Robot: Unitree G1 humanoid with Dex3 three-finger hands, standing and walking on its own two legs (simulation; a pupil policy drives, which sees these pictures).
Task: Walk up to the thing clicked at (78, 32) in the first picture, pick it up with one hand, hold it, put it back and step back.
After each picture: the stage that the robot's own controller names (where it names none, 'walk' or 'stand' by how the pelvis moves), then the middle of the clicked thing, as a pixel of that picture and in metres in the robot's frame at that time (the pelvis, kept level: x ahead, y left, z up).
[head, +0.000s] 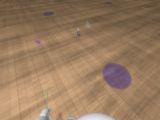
stand; (78, 33) +2.17 +0.47 -0.65
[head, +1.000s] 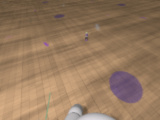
walk; (86, 36) +2.07 +0.37 -0.65
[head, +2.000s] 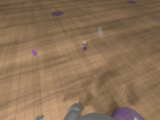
walk; (84, 46) +1.44 +0.29 -0.64
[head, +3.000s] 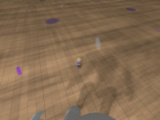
walk; (78, 64) +0.99 +0.27 -0.64
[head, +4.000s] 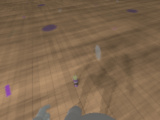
walk; (75, 81) +0.65 +0.25 -0.65
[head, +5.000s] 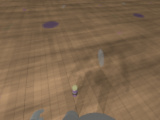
stand; (74, 91) +0.47 +0.18 -0.63
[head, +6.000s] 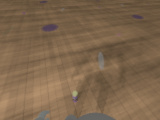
stand; (75, 96) +0.42 +0.17 -0.65
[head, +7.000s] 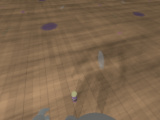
stand; (74, 97) +0.40 +0.18 -0.65
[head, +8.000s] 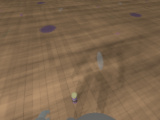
stand; (74, 98) +0.40 +0.18 -0.66
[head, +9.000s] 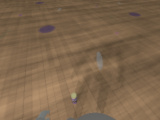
stand; (74, 98) +0.39 +0.18 -0.66
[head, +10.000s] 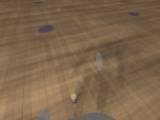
go down; (74, 99) +0.38 +0.19 -0.66
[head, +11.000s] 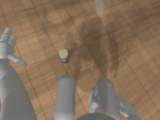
go down; (64, 57) +0.47 +0.21 -0.29
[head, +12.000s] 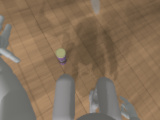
approach; (62, 57) +0.47 +0.22 -0.26
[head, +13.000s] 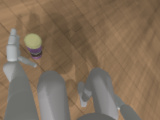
close in; (35, 49) +0.46 +0.27 -0.16
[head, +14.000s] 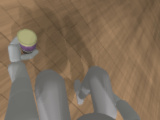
close; (28, 46) +0.45 +0.28 -0.16
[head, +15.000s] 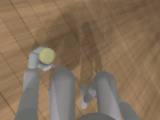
lift; (46, 59) +0.35 +0.26 -0.13
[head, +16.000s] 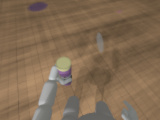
lift; (65, 73) +0.32 +0.17 +0.05
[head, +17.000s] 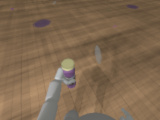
hold; (69, 75) +0.32 +0.15 +0.04
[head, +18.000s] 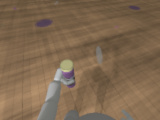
hold; (69, 75) +0.32 +0.16 +0.04
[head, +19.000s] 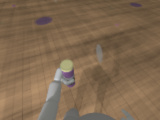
crouch; (69, 75) +0.32 +0.16 +0.03
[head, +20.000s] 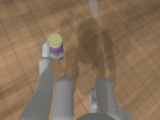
crouch; (57, 49) +0.47 +0.20 -0.05
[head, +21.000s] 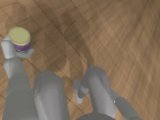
lower; (23, 46) +0.45 +0.28 -0.17
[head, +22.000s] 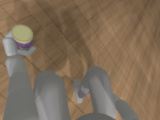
lower; (24, 43) +0.46 +0.29 -0.17
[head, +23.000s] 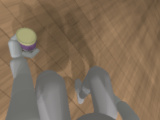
lower; (28, 45) +0.45 +0.28 -0.17
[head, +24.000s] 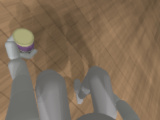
lower; (26, 46) +0.44 +0.29 -0.17
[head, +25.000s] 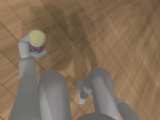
open; (36, 46) +0.45 +0.25 -0.16
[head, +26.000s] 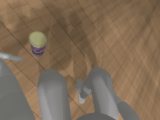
rise; (38, 47) +0.45 +0.25 -0.17
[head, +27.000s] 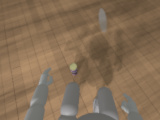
walk; (74, 69) +0.45 +0.17 -0.40
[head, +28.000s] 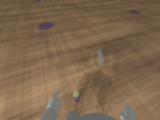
stand; (76, 97) +0.40 +0.14 -0.60
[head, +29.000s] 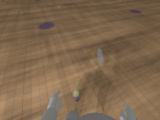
stand; (76, 96) +0.40 +0.14 -0.60
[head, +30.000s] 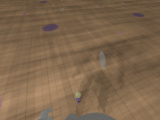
stand; (78, 98) +0.40 +0.13 -0.64
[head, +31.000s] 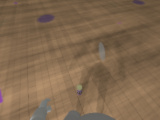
walk; (79, 90) +0.43 +0.11 -0.64
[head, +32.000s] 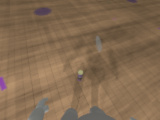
walk; (80, 75) +0.63 +0.11 -0.65
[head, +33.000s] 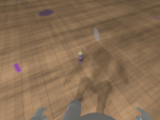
walk; (80, 57) +1.00 +0.24 -0.62
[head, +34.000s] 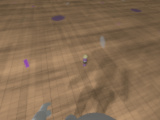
stand; (84, 60) +1.08 +0.13 -0.65
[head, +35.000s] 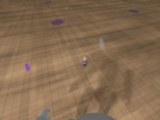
stand; (84, 62) +1.09 +0.15 -0.66
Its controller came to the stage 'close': yes
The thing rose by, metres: 0.68
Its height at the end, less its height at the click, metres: +0.00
